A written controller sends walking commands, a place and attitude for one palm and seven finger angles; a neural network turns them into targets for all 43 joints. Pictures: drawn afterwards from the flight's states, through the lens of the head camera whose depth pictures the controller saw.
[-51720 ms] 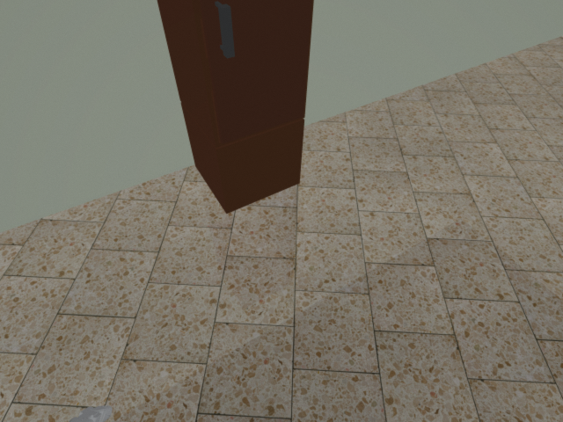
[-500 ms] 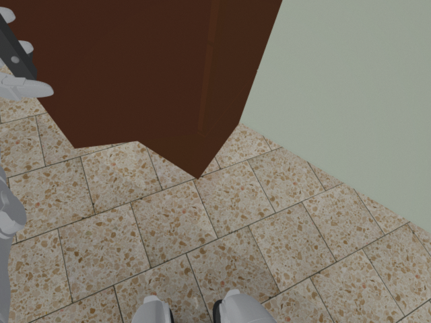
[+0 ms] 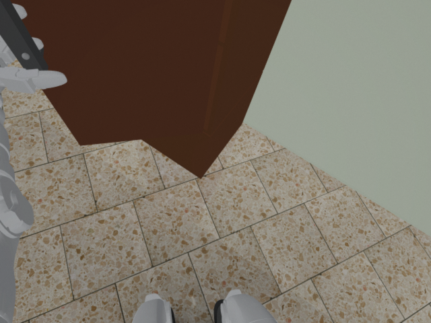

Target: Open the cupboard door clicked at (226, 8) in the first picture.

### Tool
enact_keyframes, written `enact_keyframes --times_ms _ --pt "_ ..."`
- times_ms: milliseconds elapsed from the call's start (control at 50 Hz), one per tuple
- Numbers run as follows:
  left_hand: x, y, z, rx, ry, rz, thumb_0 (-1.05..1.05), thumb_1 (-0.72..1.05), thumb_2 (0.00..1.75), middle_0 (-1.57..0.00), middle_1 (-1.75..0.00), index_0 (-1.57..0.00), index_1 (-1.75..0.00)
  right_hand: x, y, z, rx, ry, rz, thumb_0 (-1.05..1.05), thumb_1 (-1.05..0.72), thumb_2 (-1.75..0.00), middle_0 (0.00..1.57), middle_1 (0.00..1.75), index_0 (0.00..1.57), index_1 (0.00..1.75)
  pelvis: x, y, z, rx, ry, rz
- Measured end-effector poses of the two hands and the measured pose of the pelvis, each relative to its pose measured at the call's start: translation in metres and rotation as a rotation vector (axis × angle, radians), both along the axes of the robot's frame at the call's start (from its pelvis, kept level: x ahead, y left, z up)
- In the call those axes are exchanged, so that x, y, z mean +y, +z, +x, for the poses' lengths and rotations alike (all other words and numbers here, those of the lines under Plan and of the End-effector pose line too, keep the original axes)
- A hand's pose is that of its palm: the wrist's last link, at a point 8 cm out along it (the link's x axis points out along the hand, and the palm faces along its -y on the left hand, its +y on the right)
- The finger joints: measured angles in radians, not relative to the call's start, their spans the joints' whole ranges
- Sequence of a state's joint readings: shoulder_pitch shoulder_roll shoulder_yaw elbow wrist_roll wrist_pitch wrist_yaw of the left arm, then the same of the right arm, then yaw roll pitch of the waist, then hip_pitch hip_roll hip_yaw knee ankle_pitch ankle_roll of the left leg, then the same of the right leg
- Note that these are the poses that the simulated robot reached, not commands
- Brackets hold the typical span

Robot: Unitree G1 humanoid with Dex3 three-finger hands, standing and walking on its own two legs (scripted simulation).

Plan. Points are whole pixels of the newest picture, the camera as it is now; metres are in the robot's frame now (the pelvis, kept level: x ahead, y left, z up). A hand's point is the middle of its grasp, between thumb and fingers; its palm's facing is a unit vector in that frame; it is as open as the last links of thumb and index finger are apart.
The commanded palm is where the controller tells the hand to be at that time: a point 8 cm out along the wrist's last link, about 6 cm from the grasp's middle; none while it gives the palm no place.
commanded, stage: close the thumb around the handle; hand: left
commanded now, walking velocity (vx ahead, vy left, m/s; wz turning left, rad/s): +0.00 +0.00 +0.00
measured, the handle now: (20, 28) +0.59 +0.25 +0.12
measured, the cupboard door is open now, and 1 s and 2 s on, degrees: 44 50 90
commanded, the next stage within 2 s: pull the door open along its arc in 0.50 s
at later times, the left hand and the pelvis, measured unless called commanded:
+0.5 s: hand (25, 57) +0.53 +0.24 +0.12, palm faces +0.08 -1.00 +0.01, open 6.9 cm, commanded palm +0.51 +0.28 +0.11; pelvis -0.01 +0.00 +0.00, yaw +0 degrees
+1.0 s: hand (32, 75) +0.50 +0.22 +0.12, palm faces +0.06 -1.00 +0.01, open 6.8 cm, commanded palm +0.44 +0.26 +0.11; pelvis +0.00 -0.01 +0.01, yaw -1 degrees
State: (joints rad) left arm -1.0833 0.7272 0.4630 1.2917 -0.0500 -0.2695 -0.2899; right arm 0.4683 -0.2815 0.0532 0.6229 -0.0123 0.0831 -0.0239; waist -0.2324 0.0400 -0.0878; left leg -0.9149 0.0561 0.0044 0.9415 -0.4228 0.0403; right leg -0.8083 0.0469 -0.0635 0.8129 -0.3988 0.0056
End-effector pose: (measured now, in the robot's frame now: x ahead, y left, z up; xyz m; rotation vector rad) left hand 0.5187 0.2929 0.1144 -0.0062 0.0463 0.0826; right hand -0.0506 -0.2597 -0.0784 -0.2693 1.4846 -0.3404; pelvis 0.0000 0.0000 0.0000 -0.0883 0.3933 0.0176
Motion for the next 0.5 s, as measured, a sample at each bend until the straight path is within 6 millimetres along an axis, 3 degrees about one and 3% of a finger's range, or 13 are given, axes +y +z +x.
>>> enact_keyframes --times_ms 320,500 --pt "0.001 0.008 -0.01 -0.005 0.005 -0.004 0.0 0.48 0.72 -0.35 -1.29 -0.37 -1.31 0.004 -0.004 -0.001 -0.018 -0.002 0.022 0.0 -0.91 -0.9 0.21 0.3 0.2 0.3 0.0 0.001 -0.003 -0.022 0.002 0.003" --pt "-0.005 0.008 -0.012 -0.01 -0.002 -0.002 0.0 0.55 0.76 -0.28 -1.31 -0.32 -1.32 -0.005 -0.003 0.0 -0.042 0.008 0.0 0.0 -0.91 -0.9 0.21 0.3 0.2 0.3 -0.003 -0.001 -0.008 -0.02 -0.001 0.005"
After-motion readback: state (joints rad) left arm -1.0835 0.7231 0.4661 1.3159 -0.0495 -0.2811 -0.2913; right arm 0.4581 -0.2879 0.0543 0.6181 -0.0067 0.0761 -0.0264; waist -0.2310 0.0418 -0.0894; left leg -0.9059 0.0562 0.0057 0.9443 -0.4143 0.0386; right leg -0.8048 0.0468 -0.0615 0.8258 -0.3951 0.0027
